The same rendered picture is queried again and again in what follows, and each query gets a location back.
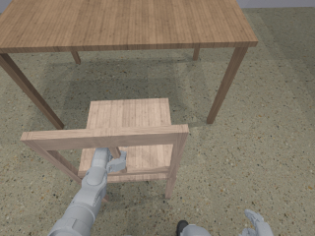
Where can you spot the chair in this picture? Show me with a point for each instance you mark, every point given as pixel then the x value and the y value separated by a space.
pixel 141 127

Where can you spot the robot right hand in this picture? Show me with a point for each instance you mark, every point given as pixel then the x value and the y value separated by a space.
pixel 261 228

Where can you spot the robot left hand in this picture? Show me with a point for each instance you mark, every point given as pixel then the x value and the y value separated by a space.
pixel 103 158

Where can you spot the right robot foot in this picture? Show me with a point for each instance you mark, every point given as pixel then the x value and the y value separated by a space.
pixel 180 226

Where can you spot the left robot forearm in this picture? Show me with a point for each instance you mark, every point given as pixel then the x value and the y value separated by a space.
pixel 81 213

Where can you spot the right robot thigh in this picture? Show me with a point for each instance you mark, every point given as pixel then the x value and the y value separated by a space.
pixel 195 231

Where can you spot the table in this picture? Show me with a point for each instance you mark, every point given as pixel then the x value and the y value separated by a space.
pixel 37 26

